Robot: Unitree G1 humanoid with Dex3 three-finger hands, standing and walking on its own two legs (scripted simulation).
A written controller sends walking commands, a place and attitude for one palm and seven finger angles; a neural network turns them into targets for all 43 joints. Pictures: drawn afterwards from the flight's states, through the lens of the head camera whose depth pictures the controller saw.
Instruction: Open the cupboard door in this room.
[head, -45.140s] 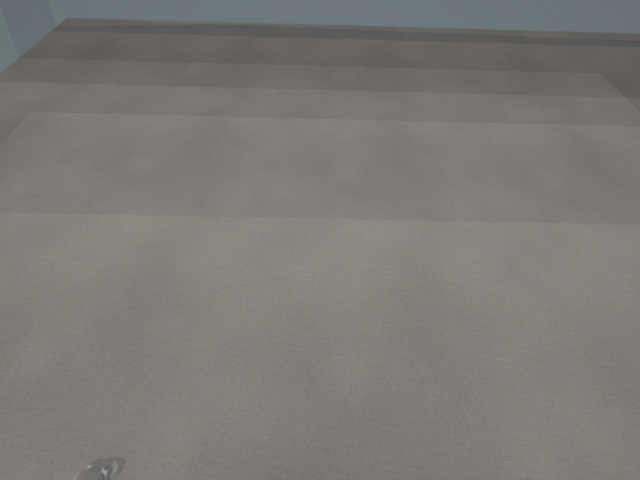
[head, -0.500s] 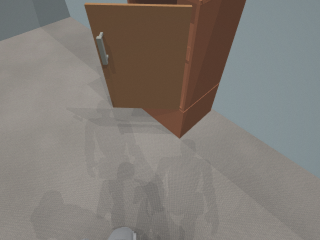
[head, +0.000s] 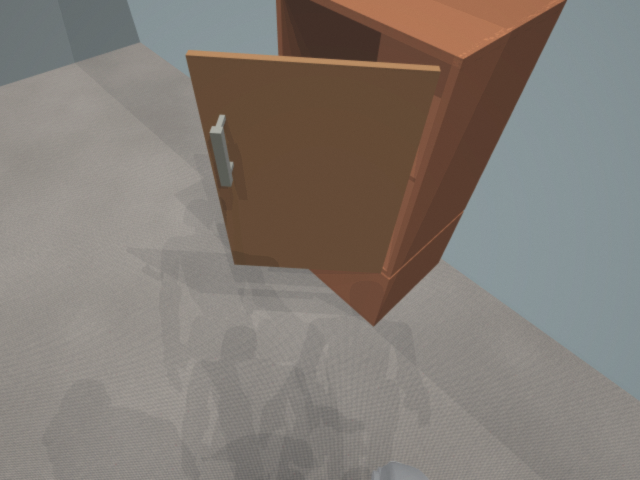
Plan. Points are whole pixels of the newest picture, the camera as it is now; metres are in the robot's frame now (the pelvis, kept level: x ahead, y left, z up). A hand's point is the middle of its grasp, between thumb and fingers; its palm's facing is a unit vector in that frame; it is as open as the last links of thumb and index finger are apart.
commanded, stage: take the last steps up to it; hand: left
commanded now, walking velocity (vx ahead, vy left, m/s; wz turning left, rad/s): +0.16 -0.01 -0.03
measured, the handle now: (224, 151) +0.65 +0.24 -0.01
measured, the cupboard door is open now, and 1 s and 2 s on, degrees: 43 43 43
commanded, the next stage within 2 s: come to a stop and stand still in 0.02 s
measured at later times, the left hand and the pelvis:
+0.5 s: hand (225, 453) +0.18 +0.15 -0.18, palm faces +0.04 -0.98 -0.18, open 7.3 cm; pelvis +0.07 -0.02 -0.01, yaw +1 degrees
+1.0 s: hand out of the picture +0.02 +0.16 -0.18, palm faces +0.04 -0.98 -0.18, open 7.4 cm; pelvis +0.05 -0.01 +0.00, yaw +0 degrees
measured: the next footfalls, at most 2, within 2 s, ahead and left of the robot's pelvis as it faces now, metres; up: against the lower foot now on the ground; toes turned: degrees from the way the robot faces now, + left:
right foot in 0.20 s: +0.16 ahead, -0.13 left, +0.00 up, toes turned -7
left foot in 0.52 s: +0.13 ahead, +0.10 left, +0.00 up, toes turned +5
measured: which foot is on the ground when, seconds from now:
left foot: down 0.00-0.22, up 0.24-0.50, down 0.52-1.00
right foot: up 0.00-0.18, down 0.20-0.54, up 0.56-0.76, down 0.78-1.00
